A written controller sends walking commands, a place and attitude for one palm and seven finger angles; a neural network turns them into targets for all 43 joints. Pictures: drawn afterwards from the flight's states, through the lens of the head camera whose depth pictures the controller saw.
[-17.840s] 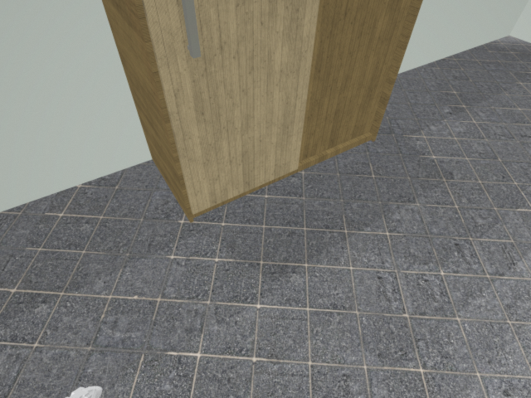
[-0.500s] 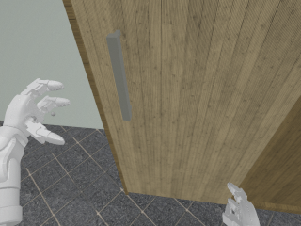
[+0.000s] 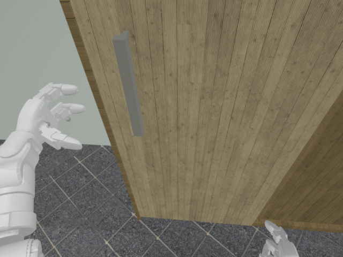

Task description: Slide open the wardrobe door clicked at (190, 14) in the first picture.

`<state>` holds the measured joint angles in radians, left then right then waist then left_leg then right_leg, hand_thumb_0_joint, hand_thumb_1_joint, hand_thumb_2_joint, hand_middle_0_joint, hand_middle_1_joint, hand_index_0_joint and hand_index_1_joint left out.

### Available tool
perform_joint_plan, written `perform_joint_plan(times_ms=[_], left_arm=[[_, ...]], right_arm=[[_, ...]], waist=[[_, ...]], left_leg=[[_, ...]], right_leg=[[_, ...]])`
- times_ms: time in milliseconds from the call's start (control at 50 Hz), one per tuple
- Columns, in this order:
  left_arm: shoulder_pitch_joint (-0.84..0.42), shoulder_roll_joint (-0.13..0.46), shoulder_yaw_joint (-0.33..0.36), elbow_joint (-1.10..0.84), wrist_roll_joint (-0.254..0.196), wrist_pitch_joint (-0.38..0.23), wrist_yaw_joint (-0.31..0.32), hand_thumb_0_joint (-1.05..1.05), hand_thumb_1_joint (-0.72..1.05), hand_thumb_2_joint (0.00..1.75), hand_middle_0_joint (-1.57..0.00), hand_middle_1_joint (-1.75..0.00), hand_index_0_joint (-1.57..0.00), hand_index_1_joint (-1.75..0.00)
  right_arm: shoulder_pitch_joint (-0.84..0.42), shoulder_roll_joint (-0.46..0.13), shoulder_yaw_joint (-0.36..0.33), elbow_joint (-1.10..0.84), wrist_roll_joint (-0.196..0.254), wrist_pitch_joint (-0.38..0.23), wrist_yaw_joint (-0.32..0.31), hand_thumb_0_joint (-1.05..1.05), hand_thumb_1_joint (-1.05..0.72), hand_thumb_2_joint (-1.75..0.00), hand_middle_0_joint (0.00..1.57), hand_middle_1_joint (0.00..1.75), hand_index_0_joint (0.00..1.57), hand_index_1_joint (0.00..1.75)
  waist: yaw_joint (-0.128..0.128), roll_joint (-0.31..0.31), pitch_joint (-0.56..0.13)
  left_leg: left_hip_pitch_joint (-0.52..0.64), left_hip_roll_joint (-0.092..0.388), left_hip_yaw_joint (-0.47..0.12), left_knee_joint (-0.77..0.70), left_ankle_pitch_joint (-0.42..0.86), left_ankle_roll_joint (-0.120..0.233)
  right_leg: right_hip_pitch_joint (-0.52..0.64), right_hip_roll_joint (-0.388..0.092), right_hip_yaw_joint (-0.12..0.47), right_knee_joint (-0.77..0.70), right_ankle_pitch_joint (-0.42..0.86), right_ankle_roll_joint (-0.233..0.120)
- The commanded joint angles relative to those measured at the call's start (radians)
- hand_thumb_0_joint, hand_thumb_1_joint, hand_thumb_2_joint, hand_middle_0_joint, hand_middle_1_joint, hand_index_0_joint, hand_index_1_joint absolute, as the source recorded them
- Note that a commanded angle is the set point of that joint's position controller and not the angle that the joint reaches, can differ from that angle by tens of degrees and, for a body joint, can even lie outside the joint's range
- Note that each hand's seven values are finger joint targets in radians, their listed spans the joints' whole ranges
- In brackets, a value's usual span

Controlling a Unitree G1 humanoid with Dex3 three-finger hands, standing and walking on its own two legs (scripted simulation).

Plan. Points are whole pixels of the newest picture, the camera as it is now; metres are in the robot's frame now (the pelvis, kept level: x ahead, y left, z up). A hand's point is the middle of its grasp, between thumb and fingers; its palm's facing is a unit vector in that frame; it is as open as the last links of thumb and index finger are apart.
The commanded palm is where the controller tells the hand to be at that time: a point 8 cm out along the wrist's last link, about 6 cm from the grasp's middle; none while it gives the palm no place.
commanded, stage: move the hooked fingers beside the handle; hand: left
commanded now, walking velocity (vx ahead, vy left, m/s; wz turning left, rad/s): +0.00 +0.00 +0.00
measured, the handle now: (133, 89) +0.47 +0.13 +0.18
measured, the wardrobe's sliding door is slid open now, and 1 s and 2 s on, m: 0.00 0.00 0.00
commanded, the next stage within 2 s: feel for the door with the fingertips in 1.52 s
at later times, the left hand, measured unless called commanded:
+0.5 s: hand (90, 105) +0.39 +0.21 +0.18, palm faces +0.00 -1.00 -0.03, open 14.0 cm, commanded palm +0.37 +0.25 +0.19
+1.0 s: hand (101, 100) +0.41 +0.19 +0.18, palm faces +0.01 -1.00 -0.03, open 14.0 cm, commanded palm +0.38 +0.24 +0.19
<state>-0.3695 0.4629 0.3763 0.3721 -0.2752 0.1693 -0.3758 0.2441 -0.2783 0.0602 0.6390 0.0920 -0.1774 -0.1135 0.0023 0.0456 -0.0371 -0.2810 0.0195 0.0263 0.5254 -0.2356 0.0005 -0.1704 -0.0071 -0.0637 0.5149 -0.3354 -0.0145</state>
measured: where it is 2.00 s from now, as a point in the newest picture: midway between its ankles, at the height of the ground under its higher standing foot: outside the picture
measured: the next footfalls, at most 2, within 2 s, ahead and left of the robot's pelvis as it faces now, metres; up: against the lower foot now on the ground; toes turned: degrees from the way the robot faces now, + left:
none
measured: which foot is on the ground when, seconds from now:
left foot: down 0.00-1.00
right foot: down 0.00-1.00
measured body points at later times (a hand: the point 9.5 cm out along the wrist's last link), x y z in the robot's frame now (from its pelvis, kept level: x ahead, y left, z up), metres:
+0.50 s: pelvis +0.00 +0.00 +0.00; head +0.00 -0.01 +0.45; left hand +0.39 +0.26 +0.19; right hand +0.14 -0.24 -0.09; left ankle +0.03 +0.12 -0.73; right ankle -0.04 -0.11 -0.73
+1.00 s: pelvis +0.01 -0.01 +0.00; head +0.00 -0.02 +0.45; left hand +0.41 +0.25 +0.19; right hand +0.11 -0.27 -0.11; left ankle +0.03 +0.12 -0.73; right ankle -0.04 -0.11 -0.73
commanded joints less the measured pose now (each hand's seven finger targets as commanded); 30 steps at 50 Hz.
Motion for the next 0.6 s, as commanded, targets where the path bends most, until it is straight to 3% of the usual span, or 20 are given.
perform_joint_plan(times_ms=[0, 20, 80, 120, 140, 180, 200, 240, 280, 340, 380, 420, 440, 480, 540, 580], left_arm=[[-0.444, 0.266, 0.068, -0.251, -0.018, -0.085, 0.016, 0.0, -0.5, 0.3, -0.3, -1.2, -0.3, -1.2], [-0.439, 0.253, 0.062, -0.246, -0.018, -0.087, 0.02, 0.0, -0.5, 0.3, -0.3, -1.2, -0.3, -1.2], [-0.468, 0.217, 0.022, -0.199, -0.014, -0.086, 0.03, 0.0, -0.5, 0.3, -0.3, -1.2, -0.3, -1.2], [-0.471, 0.21, 0.016, -0.209, -0.008, -0.082, 0.041, 0.0, -0.5, 0.3, -0.3, -1.2, -0.3, -1.2], [-0.443, 0.236, 0.039, -0.198, -0.001, -0.078, 0.049, 0.0, -0.5, 0.3, -0.3, -1.2, -0.3, -1.2], [-0.492, 0.19, -0.002, -0.198, -0.002, -0.071, 0.059, 0.0, -0.5, 0.3, -0.3, -1.2, -0.3, -1.2], [-0.496, 0.193, 0.005, -0.195, 0.0, -0.07, 0.066, 0.0, -0.5, 0.3, -0.3, -1.2, -0.3, -1.2], [-0.461, 0.233, 0.037, -0.14, 0.007, -0.065, 0.081, 0.0, -0.5, 0.3, -0.3, -1.2, -0.3, -1.2], [-0.54, 0.184, -0.012, -0.157, 0.013, -0.069, 0.091, 0.0, -0.5, 0.3, -0.3, -1.2, -0.3, -1.2], [-0.551, 0.24, 0.028, -0.107, 0.023, -0.081, 0.104, 0.0, -0.5, 0.3, -0.3, -1.2, -0.3, -1.2], [-0.611, 0.204, -0.009, -0.143, 0.027, -0.099, 0.102, 0.0, -0.5, 0.3, -0.3, -1.2, -0.3, -1.2], [-0.607, 0.192, -0.011, -0.111, 0.027, -0.105, 0.103, 0.0, -0.5, 0.3, -0.3, -1.2, -0.3, -1.2], [-0.6, 0.196, -0.015, -0.083, 0.03, -0.107, 0.101, 0.0, -0.5, 0.3, -0.3, -1.2, -0.3, -1.2], [-0.632, 0.155, -0.05, -0.083, 0.028, -0.107, 0.1, 0.0, -0.5, 0.3, -0.3, -1.2, -0.3, -1.2], [-0.619, 0.168, -0.038, -0.017, 0.03, -0.102, 0.109, 0.0, -0.5, 0.3, -0.3, -1.2, -0.3, -1.2], [-0.667, 0.175, -0.035, -0.001, 0.033, -0.103, 0.121, 0.0, -0.5, 0.3, -0.3, -1.2, -0.3, -1.2]], right_arm=[[-0.11, -0.117, -0.049, -0.166, 0.002, -0.055, -0.011, 0.0, -0.9, -0.9, 0.2, 0.3, 0.2, 0.3], [-0.109, -0.113, -0.048, -0.167, 0.0, -0.056, -0.01, 0.0, -0.9, -0.9, 0.2, 0.3, 0.2, 0.3], [-0.099, -0.117, -0.048, -0.152, 0.002, -0.05, -0.01, 0.0, -0.9, -0.9, 0.2, 0.3, 0.2, 0.3], [-0.097, -0.117, -0.049, -0.156, -0.001, -0.047, -0.008, 0.0, -0.9, -0.9, 0.2, 0.3, 0.2, 0.3], [-0.089, -0.12, -0.054, -0.153, -0.001, -0.042, -0.006, 0.0, -0.9, -0.9, 0.2, 0.3, 0.2, 0.3], [-0.095, -0.116, -0.052, -0.153, 0.001, -0.036, -0.006, 0.0, -0.9, -0.9, 0.2, 0.3, 0.2, 0.3], [-0.094, -0.116, -0.052, -0.152, -0.002, -0.035, -0.005, 0.0, -0.9, -0.9, 0.2, 0.3, 0.2, 0.3], [-0.081, -0.123, -0.052, -0.142, -0.003, -0.023, -0.004, 0.0, -0.9, -0.9, 0.2, 0.3, 0.2, 0.3], [-0.086, -0.115, -0.051, -0.147, -0.001, -0.018, -0.004, 0.0, -0.9, -0.9, 0.2, 0.3, 0.2, 0.3], [-0.065, -0.124, -0.054, -0.133, -0.007, -0.006, -0.005, 0.0, -0.9, -0.9, 0.2, 0.3, 0.2, 0.3], [-0.072, -0.117, -0.052, -0.141, -0.006, -0.003, -0.004, 0.0, -0.9, -0.9, 0.2, 0.3, 0.2, 0.3], [-0.06, -0.116, -0.053, -0.135, -0.007, -0.001, -0.002, 0.0, -0.9, -0.9, 0.2, 0.3, 0.2, 0.3], [-0.051, -0.121, -0.055, -0.128, -0.006, 0.004, -0.003, 0.0, -0.9, -0.9, 0.2, 0.3, 0.2, 0.3], [-0.054, -0.119, -0.057, -0.13, -0.005, 0.006, -0.003, 0.0, -0.9, -0.9, 0.2, 0.3, 0.2, 0.3], [-0.037, -0.128, -0.062, -0.117, -0.006, 0.017, -0.002, 0.0, -0.9, -0.9, 0.2, 0.3, 0.2, 0.3], [-0.031, -0.127, -0.062, -0.111, -0.006, 0.023, -0.001, 0.0, -0.9, -0.9, 0.2, 0.3, 0.2, 0.3]], waist=[[-0.003, 0.031, -0.239], [-0.002, 0.051, -0.241], [-0.013, 0.007, -0.2], [-0.007, 0.04, -0.235], [0.001, 0.008, -0.243], [-0.013, -0.009, -0.223], [-0.009, 0.019, -0.23], [0.0, -0.033, -0.214], [-0.016, -0.003, -0.207], [-0.013, -0.028, -0.228], [-0.023, 0.025, -0.256], [-0.024, 0.027, -0.264], [-0.025, -0.008, -0.254], [-0.032, 0.025, -0.246], [-0.03, -0.039, -0.231], [-0.037, -0.025, -0.226]], left_leg=[[0.241, -0.013, -0.052, -0.033, 0.197, 0.045], [0.245, -0.014, -0.05, -0.033, 0.19, 0.045], [0.229, -0.009, -0.06, -0.042, 0.172, 0.045], [0.247, -0.01, -0.06, -0.041, 0.193, 0.042], [0.245, -0.005, -0.058, -0.037, 0.207, 0.044], [0.238, -0.005, -0.056, -0.044, 0.199, 0.044], [0.242, -0.006, -0.057, -0.044, 0.198, 0.041], [0.212, -0.004, -0.056, -0.048, 0.184, 0.042], [0.223, -0.005, -0.055, -0.051, 0.18, 0.043], [0.219, -0.004, -0.052, -0.045, 0.186, 0.046], [0.24, -0.007, -0.048, -0.045, 0.211, 0.043], [0.254, -0.007, -0.051, -0.038, 0.232, 0.043], [0.244, -0.003, -0.051, -0.038, 0.227, 0.045], [0.248, -0.006, -0.05, -0.041, 0.221, 0.043], [0.223, -0.005, -0.047, -0.039, 0.209, 0.047], [0.214, -0.008, -0.043, -0.042, 0.196, 0.047]], right_leg=[[-0.093, -0.001, 0.02, -0.081, 0.312, -0.003], [-0.1, -0.001, 0.022, -0.083, 0.305, -0.004], [-0.117, 0.003, 0.016, -0.086, 0.285, -0.005], [-0.107, 0.0, 0.016, -0.078, 0.298, -0.008], [-0.095, 0.002, 0.016, -0.081, 0.307, -0.008], [-0.105, 0.002, 0.015, -0.083, 0.307, -0.005], [-0.108, 0.002, 0.016, -0.08, 0.303, -0.007], [-0.095, 0.003, 0.017, -0.088, 0.288, -0.006], [-0.112, 0.003, 0.018, -0.087, 0.285, -0.006], [-0.094, 0.004, 0.026, -0.092, 0.292, -0.005], [-0.084, 0.002, 0.027, -0.082, 0.318, -0.008], [-0.091, 0.006, 0.025, -0.078, 0.335, -0.01], [-0.087, 0.007, 0.022, -0.083, 0.332, -0.008], [-0.103, 0.007, 0.023, -0.081, 0.327, -0.009], [-0.103, 0.009, 0.023, -0.088, 0.323, -0.006], [-0.11, 0.008, 0.027, -0.089, 0.317, -0.004]])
